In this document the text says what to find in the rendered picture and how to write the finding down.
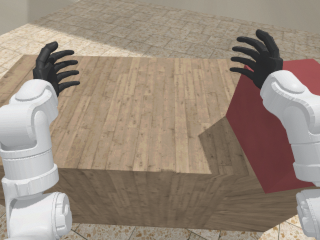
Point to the carton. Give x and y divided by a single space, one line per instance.
262 135

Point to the robot right forearm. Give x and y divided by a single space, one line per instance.
299 112

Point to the left robot hand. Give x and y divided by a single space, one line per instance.
46 70

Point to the left robot upper arm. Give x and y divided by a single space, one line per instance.
46 217

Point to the right robot hand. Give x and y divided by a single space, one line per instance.
267 57

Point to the robot left forearm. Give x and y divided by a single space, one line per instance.
25 143

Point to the right robot upper arm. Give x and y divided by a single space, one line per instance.
308 210

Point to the pedestal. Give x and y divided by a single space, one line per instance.
144 141

